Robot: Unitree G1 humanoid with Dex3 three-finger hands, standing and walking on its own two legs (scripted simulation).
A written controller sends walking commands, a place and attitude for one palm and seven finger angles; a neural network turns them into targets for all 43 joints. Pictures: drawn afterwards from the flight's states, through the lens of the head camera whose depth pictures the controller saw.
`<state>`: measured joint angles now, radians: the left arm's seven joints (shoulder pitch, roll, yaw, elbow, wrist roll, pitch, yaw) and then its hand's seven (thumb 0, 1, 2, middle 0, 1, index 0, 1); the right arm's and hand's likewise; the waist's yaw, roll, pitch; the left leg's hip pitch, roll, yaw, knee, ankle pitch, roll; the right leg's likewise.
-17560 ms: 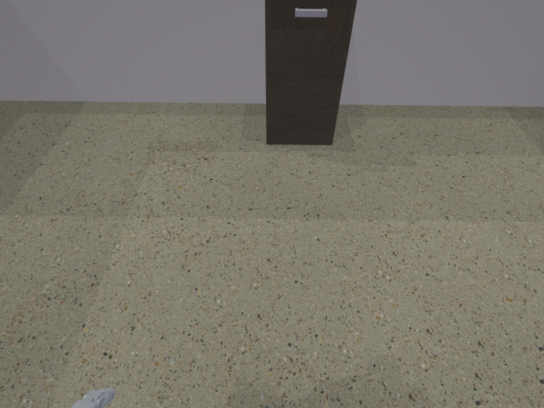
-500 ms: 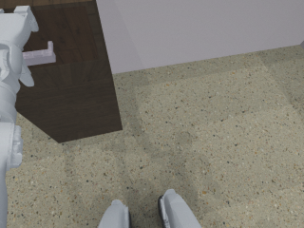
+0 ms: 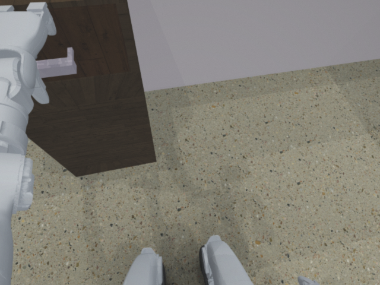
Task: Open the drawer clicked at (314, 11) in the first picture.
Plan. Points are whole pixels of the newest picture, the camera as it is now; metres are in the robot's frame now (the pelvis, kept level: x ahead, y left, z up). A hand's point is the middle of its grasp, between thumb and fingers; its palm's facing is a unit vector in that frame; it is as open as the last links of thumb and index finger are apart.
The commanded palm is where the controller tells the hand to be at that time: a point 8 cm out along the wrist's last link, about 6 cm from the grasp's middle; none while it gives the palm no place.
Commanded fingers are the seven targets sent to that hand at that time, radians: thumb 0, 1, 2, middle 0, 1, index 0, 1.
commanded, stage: lower the fingers behind the handle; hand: left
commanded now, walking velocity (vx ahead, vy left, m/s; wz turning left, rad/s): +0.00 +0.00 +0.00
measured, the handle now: (40, 62) +0.60 +0.27 +0.06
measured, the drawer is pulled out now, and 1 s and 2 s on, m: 0.00 0.00 0.00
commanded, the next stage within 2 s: lift the fingers back up to retry in 0.10 s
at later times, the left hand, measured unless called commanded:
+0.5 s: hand (34, 58) +0.55 +0.25 +0.11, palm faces -0.02 +0.01 -1.00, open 13.9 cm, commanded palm +0.55 +0.27 +0.11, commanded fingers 0.00 -0.50 0.30 -0.30 -1.20 -0.30 -1.20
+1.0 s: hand (32, 56) +0.55 +0.25 +0.11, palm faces -0.03 +0.00 -1.00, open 13.6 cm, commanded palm +0.55 +0.27 +0.15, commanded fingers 0.00 -0.50 0.30 -0.30 -1.20 -0.30 -1.20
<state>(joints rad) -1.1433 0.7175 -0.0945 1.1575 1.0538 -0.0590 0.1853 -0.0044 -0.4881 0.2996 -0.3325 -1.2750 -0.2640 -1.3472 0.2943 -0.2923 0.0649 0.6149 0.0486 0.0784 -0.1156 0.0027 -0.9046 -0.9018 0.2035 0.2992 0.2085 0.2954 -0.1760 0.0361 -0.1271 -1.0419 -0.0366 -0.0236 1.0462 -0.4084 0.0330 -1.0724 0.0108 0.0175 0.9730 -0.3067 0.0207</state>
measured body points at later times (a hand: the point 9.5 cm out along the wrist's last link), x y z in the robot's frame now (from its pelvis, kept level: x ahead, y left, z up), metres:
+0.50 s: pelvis +0.00 +0.00 +0.01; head +0.13 +0.00 +0.44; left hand +0.55 +0.25 +0.16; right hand +0.02 -0.27 -0.11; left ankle +0.04 +0.10 -0.66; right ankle +0.08 -0.13 -0.66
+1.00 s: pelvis +0.03 +0.00 +0.03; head +0.14 +0.00 +0.47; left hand +0.55 +0.25 +0.17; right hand +0.02 -0.27 -0.09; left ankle +0.04 +0.10 -0.66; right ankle +0.08 -0.13 -0.66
